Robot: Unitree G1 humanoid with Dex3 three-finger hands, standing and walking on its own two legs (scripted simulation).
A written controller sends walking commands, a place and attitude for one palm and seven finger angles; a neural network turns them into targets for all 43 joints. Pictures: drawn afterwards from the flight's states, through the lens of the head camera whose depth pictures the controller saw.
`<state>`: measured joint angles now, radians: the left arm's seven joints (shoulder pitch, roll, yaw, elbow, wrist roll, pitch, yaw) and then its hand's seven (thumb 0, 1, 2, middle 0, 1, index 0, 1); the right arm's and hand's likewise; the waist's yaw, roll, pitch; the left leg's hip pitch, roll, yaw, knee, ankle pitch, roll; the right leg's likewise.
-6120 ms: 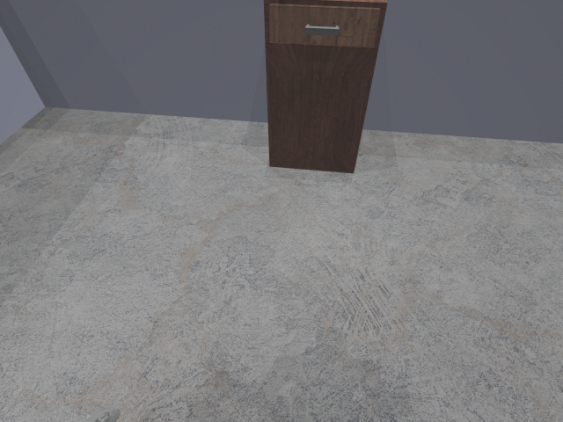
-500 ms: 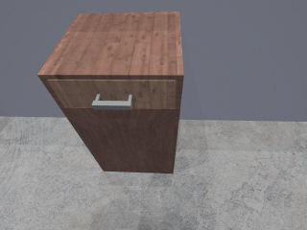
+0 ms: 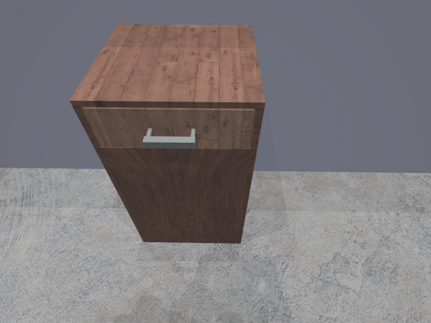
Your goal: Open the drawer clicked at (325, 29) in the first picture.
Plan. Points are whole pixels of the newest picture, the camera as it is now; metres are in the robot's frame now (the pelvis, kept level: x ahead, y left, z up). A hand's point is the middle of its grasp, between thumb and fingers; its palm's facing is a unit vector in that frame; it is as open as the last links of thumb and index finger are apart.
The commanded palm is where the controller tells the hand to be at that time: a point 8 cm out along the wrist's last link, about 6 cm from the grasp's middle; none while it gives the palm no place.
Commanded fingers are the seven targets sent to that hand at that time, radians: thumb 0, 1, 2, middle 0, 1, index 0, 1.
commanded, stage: come to a stop and stand still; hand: left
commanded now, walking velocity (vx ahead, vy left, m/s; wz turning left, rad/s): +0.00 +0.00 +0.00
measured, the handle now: (170, 137) +0.55 +0.16 -0.01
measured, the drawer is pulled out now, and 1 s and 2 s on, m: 0.00 0.00 0.00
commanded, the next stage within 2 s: look again from close up in 0.52 s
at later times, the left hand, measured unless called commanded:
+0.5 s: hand out of the picture -0.05 +0.14 -0.17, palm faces +0.04 -0.99 -0.15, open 7.4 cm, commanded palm none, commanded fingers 0.00 0.90 0.90 -0.20 -0.30 -0.20 -0.30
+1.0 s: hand out of the picture +0.00 +0.18 -0.17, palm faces +0.03 -0.98 -0.21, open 7.4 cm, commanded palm none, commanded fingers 0.00 0.90 0.90 -0.20 -0.30 -0.20 -0.30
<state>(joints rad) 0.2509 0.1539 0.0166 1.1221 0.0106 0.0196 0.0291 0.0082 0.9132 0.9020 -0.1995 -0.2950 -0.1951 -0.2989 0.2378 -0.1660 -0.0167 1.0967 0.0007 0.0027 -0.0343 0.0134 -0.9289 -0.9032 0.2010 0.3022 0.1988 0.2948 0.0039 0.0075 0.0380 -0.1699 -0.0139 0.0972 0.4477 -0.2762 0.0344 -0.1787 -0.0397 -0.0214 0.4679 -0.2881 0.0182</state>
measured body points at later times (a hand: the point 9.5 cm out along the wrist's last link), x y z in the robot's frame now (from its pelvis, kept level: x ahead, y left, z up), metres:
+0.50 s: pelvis -0.03 -0.01 +0.01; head -0.02 -0.01 +0.45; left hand -0.05 +0.19 -0.16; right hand -0.06 -0.22 -0.16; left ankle -0.02 +0.09 -0.74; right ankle -0.02 -0.13 -0.74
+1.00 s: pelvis -0.01 +0.01 +0.00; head -0.01 -0.01 +0.45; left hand +0.00 +0.23 -0.16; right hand -0.01 -0.21 -0.17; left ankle -0.02 +0.09 -0.74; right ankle -0.02 -0.13 -0.74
